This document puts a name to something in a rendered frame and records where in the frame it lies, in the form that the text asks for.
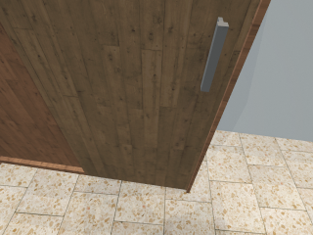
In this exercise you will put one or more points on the wardrobe door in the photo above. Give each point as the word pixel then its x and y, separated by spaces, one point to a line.
pixel 28 130
pixel 122 78

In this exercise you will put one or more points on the handle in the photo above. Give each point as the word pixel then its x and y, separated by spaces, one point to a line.
pixel 215 50

